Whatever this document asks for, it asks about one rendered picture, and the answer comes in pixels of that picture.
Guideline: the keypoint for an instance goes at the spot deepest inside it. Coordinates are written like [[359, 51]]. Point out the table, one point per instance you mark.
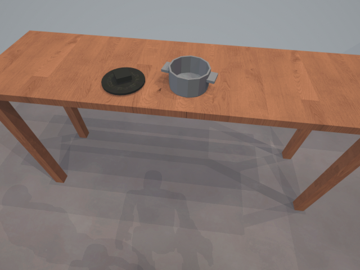
[[305, 90]]

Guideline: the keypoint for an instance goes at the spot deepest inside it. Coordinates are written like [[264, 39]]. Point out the pot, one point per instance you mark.
[[189, 76]]

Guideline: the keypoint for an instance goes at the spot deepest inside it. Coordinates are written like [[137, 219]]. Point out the lid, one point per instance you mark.
[[111, 86]]

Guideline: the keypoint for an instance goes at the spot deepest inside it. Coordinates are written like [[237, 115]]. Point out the knob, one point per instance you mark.
[[122, 75]]

